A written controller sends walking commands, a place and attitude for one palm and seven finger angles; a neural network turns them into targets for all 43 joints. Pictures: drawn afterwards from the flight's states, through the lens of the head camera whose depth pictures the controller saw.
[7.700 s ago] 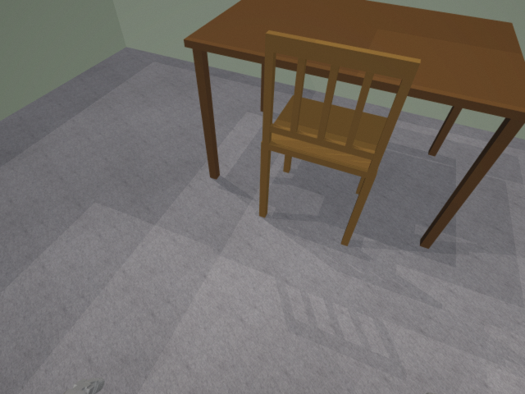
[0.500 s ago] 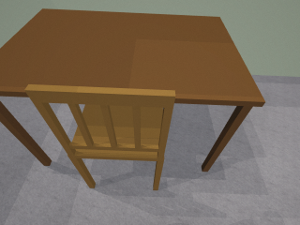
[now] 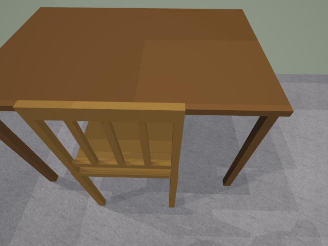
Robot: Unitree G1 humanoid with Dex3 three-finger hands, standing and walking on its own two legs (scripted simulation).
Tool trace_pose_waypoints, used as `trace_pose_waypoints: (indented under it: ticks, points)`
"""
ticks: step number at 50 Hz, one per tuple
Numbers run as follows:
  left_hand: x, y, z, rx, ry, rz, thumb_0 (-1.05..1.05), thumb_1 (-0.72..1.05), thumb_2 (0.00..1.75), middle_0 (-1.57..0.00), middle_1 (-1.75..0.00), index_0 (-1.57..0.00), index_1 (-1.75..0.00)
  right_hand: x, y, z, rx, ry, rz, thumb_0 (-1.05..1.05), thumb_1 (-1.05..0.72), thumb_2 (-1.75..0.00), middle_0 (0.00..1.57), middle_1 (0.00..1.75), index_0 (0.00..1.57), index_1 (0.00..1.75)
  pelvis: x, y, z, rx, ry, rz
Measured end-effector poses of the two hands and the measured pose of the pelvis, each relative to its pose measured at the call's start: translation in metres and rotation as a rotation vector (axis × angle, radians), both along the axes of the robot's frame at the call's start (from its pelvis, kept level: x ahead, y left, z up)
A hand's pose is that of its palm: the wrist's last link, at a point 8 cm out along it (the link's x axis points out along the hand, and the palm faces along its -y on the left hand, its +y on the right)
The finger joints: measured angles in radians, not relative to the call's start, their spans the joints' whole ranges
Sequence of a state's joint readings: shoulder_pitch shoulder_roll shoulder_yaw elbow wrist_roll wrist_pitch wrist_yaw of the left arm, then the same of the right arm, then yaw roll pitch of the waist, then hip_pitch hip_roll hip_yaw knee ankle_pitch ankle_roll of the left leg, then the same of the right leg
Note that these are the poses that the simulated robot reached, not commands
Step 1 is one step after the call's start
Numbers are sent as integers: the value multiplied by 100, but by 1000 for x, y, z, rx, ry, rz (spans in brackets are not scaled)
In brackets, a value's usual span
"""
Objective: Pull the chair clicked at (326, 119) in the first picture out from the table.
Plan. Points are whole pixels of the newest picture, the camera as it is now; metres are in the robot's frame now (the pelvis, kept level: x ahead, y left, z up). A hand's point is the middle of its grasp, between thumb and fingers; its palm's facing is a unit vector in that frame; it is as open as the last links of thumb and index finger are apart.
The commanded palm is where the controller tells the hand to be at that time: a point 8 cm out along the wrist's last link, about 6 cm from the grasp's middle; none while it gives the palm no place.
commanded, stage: come to a stop and stand still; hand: left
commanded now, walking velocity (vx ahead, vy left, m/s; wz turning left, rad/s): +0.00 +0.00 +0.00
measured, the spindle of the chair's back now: (114, 143) +0.42 +0.21 -0.09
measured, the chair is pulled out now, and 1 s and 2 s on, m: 0.00 0.00 0.00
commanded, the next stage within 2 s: look again from close up in 1.22 s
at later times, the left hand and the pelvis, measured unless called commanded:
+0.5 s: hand out of the picture +0.00 +0.22 -0.17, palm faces +0.00 -0.98 -0.20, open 7.4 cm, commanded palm none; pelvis -0.04 +0.04 +0.00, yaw +0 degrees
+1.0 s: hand out of the picture -0.02 +0.21 -0.18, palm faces +0.01 -0.99 -0.15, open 7.4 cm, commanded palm none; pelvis -0.01 +0.05 +0.00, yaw -1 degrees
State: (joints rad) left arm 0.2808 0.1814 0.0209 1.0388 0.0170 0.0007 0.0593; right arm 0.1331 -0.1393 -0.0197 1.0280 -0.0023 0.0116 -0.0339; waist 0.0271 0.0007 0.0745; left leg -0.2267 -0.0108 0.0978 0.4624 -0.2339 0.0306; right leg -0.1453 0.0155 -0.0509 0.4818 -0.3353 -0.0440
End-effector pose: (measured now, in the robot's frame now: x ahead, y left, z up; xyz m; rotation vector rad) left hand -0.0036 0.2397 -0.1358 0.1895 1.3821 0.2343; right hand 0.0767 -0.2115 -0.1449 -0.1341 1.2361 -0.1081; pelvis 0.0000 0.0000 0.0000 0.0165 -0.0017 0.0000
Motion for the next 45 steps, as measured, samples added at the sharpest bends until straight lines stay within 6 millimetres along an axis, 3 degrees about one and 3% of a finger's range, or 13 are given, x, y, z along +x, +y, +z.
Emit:
trace_pose_waypoints:
  ticks: [9,17,25,29,35,45]
  points:
    - [12,9,-4,9,-126,-77,1,90,90,-20,-30,-20,-30,-42,-20,-1,-43,-23,-42,0,-92,-90,20,30,19,29,-20,8,-10,-36,-22,0]
    - [27,13,-7,-57,-196,-103,1,90,90,-20,-30,-20,-30,-92,5,4,-46,41,-36,1,-91,-90,20,30,19,29,-36,26,-7,-27,-30,-4]
    - [-2,25,-8,-66,-109,-85,0,91,90,-20,-30,-20,-30,-121,26,5,-20,136,-36,1,-92,-90,20,30,20,29,-42,36,-3,-24,5,-2]
    - [-24,29,-10,-66,-37,-62,1,91,90,-20,-30,-20,-30,-120,30,5,-19,153,-40,1,-91,-90,20,30,20,29,-37,39,-2,-24,12,-2]
    - [-43,28,-11,-79,41,-35,1,91,90,-20,-30,-20,-30,-104,31,7,-33,139,-37,1,-92,-90,20,30,20,29,-26,43,0,-24,11,-6]
    - [-31,19,-17,-118,40,-32,1,91,90,-20,-30,-20,-30,-67,30,12,-63,82,-25,1,-93,-90,20,30,20,29,-11,48,1,-24,-4,-9]
